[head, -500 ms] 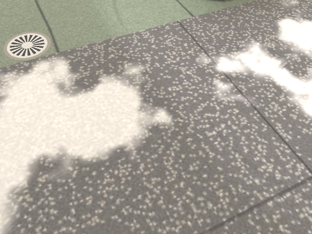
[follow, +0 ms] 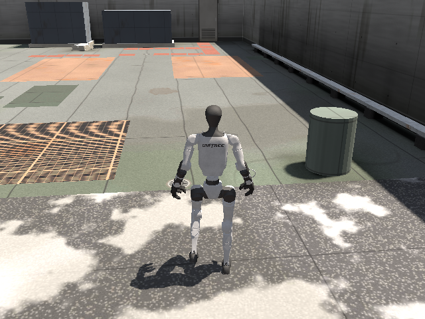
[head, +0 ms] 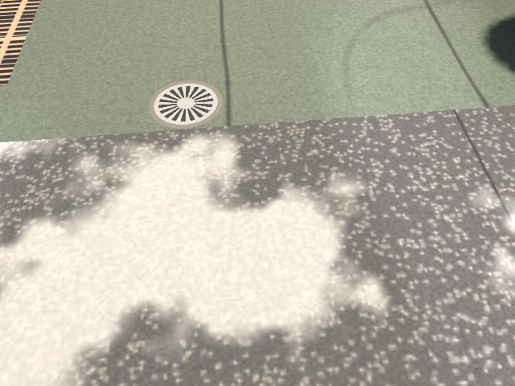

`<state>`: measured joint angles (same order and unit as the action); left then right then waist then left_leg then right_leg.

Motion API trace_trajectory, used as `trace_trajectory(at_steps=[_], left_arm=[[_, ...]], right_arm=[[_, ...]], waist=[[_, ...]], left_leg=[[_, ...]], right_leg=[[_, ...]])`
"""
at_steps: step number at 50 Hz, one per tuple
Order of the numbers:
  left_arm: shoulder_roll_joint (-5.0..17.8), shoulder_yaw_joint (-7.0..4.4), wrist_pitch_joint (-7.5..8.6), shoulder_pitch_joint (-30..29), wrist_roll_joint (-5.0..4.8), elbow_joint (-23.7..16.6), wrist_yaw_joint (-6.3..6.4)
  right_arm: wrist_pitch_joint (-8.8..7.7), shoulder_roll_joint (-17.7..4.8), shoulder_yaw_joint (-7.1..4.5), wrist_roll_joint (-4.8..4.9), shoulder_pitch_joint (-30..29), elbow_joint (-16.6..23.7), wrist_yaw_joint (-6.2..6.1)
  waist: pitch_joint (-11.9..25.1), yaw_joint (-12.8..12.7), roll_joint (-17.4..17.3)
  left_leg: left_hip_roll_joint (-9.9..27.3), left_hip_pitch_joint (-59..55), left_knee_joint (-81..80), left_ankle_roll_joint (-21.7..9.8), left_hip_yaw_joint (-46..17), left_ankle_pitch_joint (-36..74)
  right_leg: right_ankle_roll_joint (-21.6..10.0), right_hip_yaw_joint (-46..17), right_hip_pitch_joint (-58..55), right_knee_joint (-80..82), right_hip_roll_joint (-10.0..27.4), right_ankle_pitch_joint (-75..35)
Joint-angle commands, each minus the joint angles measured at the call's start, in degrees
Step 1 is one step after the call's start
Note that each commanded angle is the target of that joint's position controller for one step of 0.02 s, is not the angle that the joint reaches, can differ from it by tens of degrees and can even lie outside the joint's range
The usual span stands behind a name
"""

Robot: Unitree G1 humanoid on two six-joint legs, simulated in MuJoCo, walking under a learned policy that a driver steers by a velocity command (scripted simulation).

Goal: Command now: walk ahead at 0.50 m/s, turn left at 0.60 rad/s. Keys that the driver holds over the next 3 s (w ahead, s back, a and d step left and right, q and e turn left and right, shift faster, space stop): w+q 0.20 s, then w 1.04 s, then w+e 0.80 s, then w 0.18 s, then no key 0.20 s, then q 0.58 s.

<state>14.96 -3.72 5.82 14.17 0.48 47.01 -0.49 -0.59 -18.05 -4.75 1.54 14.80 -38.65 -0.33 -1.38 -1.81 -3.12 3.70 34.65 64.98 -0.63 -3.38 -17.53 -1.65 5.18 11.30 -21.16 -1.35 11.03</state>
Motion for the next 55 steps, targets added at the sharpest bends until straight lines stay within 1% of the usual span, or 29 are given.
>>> trace_trajectory(at_steps=[1,6,10,12,13,14,15,16,17,18,19,20,21,25,28,31,36,39,40,41,42,43,44,45,46,47,48,51,55], left_arm=[[8.7,-2.06,1.09,-2.2,-0.08,-2.8,0.30],[10.5,-2.33,0.06,-0.7,-0.46,-1.6,0.68],[12.6,-2.91,-1.25,2.3,-1.51,-0.2,0.67],[13.9,-3.24,-1.89,2.9,-2.25,0.4,0.72],[14.9,-3.45,-2.19,2.9,-2.55,0.6,0.85],[14.9,-3.28,-2.54,2.3,-2.68,0.8,0.97],[12.9,-2.35,-2.37,2.8,-2.05,0.8,1.12],[5.9,0.14,-1.46,7.2,0.67,-1.8,0.38],[6.5,0.73,0.32,7.2,-0.58,-1.5,-0.35],[11.4,-0.85,1.07,0.1,-3.34,-2.9,-0.80],[10.5,-0.46,1.46,-3.1,-3.62,-4.3,-0.76],[9.9,-0.42,1.37,-3.6,-2.36,-3.7,-0.33],[10.1,-0.72,0.79,-2.4,-1.55,-3.1,-0.16],[7.2,-0.35,-1.53,-0.2,-0.84,-1.9,0.01],[6.1,0.07,-1.56,-5.7,-0.38,-3.5,0.01],[4.7,0.69,-0.95,-11.1,-0.79,-4.7,-0.71],[5.6,0.81,-0.34,-16.7,-1.25,-7.0,-2.18],[7.2,0.24,0.00,-13.7,-1.07,-6.8,-2.69],[8.4,-0.45,0.09,-9.4,-0.94,-5.7,-2.51],[10.8,-1.76,0.07,-1.1,-0.70,-3.2,-2.03],[14.8,-2.73,-0.07,8.4,-0.21,-1.6,-1.54],[18.2,-3.51,-0.32,11.0,-0.27,-0.2,-1.92],[12.3,-1.92,-0.21,10.5,-1.55,-0.8,-2.05],[10.3,-1.28,-0.20,6.6,-1.37,-1.4,-1.75],[9.7,-1.01,-0.34,2.7,-0.79,-2.2,-1.55],[8.4,-0.62,-0.37,0.2,-0.27,-2.5,-1.52],[7.2,-0.16,-0.14,-1.0,0.42,-2.7,-1.44],[7.6,-0.23,0.51,-1.0,-0.27,-1.8,-1.28],[9.6,-0.80,0.09,1.1,-0.55,-0.5,-0.29]], right_arm=[[-0.39,-2.1,-0.47,-0.18,-1.2,5.2,0.25],[-1.24,-0.6,0.37,-0.19,-8.9,7.0,1.95],[-1.22,-0.8,0.48,0.03,-13.9,9.4,3.27],[-1.16,-1.9,-0.14,-0.39,-13.0,10.0,3.44],[-1.02,-3.2,-0.87,-0.69,-9.9,9.6,3.33],[-0.89,-5.4,-2.20,-0.73,-2.3,7.5,3.03],[-0.57,-8.4,-3.84,-0.54,7.2,4.6,2.10],[-0.57,-15.1,-4.88,-0.61,11.3,3.5,1.07],[-1.28,-13.7,-3.92,-0.39,12.1,4.7,1.43],[-1.95,-10.0,-2.65,-1.01,10.3,4.0,2.00],[-2.37,-8.7,-2.14,-0.90,6.9,3.7,2.04],[-2.60,-6.7,-1.43,-0.91,2.9,3.6,1.99],[-2.87,-4.8,-0.75,-1.36,0.2,4.0,1.96],[-4.34,-5.3,-0.75,-1.57,-1.0,2.7,1.50],[-4.40,-5.7,-0.78,-1.51,0.9,0.8,0.69],[-4.17,-6.7,-0.89,-1.26,3.0,-1.0,0.28],[-3.43,-7.7,-1.37,-0.55,7.0,-4.6,0.08],[-2.60,-8.5,-1.73,-0.40,6.5,-5.7,-0.35],[-2.26,-8.7,-1.74,-0.45,5.4,-5.7,-0.47],[-1.93,-7.6,-1.19,-0.74,5.3,-5.7,-0.61],[-1.80,-4.7,0.15,-1.93,6.9,-4.6,-0.86],[-2.99,1.7,1.79,-1.34,15.1,-4.2,-0.22],[-4.07,-4.2,0.86,-0.52,11.0,-5.0,0.07],[-4.70,-6.8,0.08,0.73,5.0,-3.2,0.37],[-4.99,-6.4,0.32,0.45,1.6,-2.4,0.10],[-4.96,-6.1,0.09,-0.49,-0.3,-2.1,-0.06],[-4.53,-5.5,-0.06,-0.69,0.9,-2.3,-0.04],[-3.15,-3.0,0.36,-0.91,2.5,-3.0,-0.18],[-3.13,-1.7,0.92,-1.39,-4.3,-1.4,-0.12]], waist=[[0.3,0.7,7.4],[-1.4,-2.1,6.4],[-3.4,-3.2,6.5],[-2.0,-1.3,7.6],[0.4,1.1,8.6],[4.5,5.9,7.9],[9.3,10.4,5.9],[15.8,7.3,-8.9],[26.3,7.6,-9.0],[19.4,9.5,-2.7],[11.9,7.8,-2.1],[7.6,5.5,0.7],[5.5,3.2,-0.1],[3.3,0.4,-0.1],[0.9,2.0,0.5],[-0.8,4.2,0.0],[-3.0,5.9,-0.6],[-1.3,3.5,-1.9],[1.4,0.9,-2.3],[6.9,-2.9,-1.3],[15.8,-5.7,5.3],[22.1,-1.1,22.2],[20.6,-4.2,15.8],[12.4,-4.1,12.2],[8.0,-2.7,7.1],[4.5,-1.4,5.8],[4.1,0.5,7.4],[3.0,2.2,7.8],[0.5,0.8,6.2]], left_leg=[[3.6,7.8,-4.4,0.9,-2.7,6.0],[2.5,4.8,-20.1,0.4,1.8,18.6],[1.1,4.0,-27.1,-1.6,4.9,15.6],[-1.8,-1.3,-29.0,-3.8,7.0,9.4],[-4.0,-6.5,-29.7,-5.2,8.2,6.6],[-6.3,-17.2,-33.2,-7.1,9.2,8.8],[-6.1,-33.4,-34.6,-8.9,6.5,12.7],[9.9,-56.1,-33.9,-16.5,-19.0,12.8],[18.5,-60.6,-44.3,-23.4,-42.5,4.8],[16.4,-55.7,-46.4,-19.7,-34.3,4.7],[14.0,-47.0,-46.7,-17.4,-25.9,8.1],[11.6,-38.6,-47.5,-15.5,-19.6,13.1],[9.7,-32.4,-49.2,-14.6,-15.3,17.4],[8.0,-24.4,-55.0,-15.2,-8.8,22.2],[6.6,-25.2,-56.4,-13.9,-4.9,22.3],[5.5,-25.7,-56.8,-12.0,-2.0,18.9],[9.4,-33.4,-54.0,-11.1,-3.2,17.7],[10.8,-38.0,-49.1,-9.3,-3.7,27.3],[9.4,-38.1,-43.8,-8.2,-2.5,36.8],[6.2,-35.3,-33.4,-6.6,-0.1,41.8],[2.4,-24.5,-15.5,-4.4,2.6,26.9],[-8.5,-1.6,3.7,-0.5,1.2,-12.2],[-6.2,5.1,9.8,-1.1,-5.9,-16.0],[-3.3,8.9,10.4,-1.8,-4.3,-11.0],[-0.2,7.7,7.9,-2.0,-2.2,-5.8],[1.6,6.0,4.4,-1.8,-1.7,-2.5],[3.1,2.4,2.5,-1.7,-2.1,-0.2],[4.1,0.3,-2.8,-0.3,-1.0,1.7],[4.5,4.2,-15.4,1.7,0.1,13.2]], right_leg=[[-9.7,-11.3,-5.3,12.7,17.0,-9.1],[-7.4,-1.0,-7.8,12.6,15.1,-14.5],[-6.2,2.2,-13.6,10.6,17.2,-19.1],[-5.6,3.5,-15.7,5.5,18.0,-34.8],[-5.2,4.3,-16.3,0.1,17.9,-44.5],[-4.1,5.9,-14.3,-9.3,16.6,-49.2],[-2.2,7.0,-5.0,-21.8,14.6,-42.5],[1.2,6.6,19.6,-44.2,7.6,1.1],[2.0,-5.5,28.2,-56.2,1.2,23.9],[1.3,-8.9,33.4,-58.4,4.3,19.9],[0.6,-8.0,34.2,-55.1,6.6,15.2],[0.7,-7.7,31.7,-50.6,8.9,11.2],[1.1,-8.1,27.7,-47.3,10.3,8.4],[3.3,-7.6,24.0,-40.6,10.7,1.6],[4.5,-7.6,27.2,-30.0,10.3,-8.0],[4.1,-6.3,25.2,-18.6,8.2,-17.0],[1.7,-6.6,26.0,-10.1,6.3,-15.6],[-0.9,-5.5,21.8,-8.0,4.7,-8.7],[-2.1,-3.5,15.2,-7.0,2.7,-7.7],[-3.8,-2.6,3.3,-7.3,1.7,-8.9],[-7.4,-13.8,-13.8,-9.4,11.6,-11.2],[-16.8,-42.7,-31.8,-1.7,22.9,4.0],[-15.2,-47.1,-31.6,3.6,22.1,14.0],[-12.8,-38.6,-24.9,4.5,20.8,13.6],[-11.6,-32.6,-17.1,5.4,18.9,8.3],[-11.5,-28.2,-10.3,6.8,17.2,2.4],[-11.2,-25.3,-6.4,8.1,15.8,-1.8],[-12.5,-19.4,-2.0,11.8,14.6,-7.8],[-11.7,-13.4,-2.9,14.2,13.2,-12.5]])
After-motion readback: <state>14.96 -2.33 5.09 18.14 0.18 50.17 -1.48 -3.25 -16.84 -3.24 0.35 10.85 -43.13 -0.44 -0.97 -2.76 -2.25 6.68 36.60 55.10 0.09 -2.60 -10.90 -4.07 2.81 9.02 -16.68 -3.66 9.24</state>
